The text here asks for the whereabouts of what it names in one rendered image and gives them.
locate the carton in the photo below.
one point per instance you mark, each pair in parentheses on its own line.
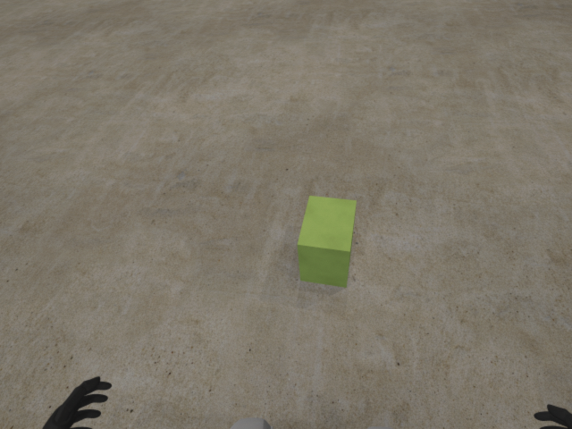
(325,240)

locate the right robot hand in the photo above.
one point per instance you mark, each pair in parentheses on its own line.
(557,415)

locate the left robot hand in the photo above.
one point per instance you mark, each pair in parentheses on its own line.
(67,414)

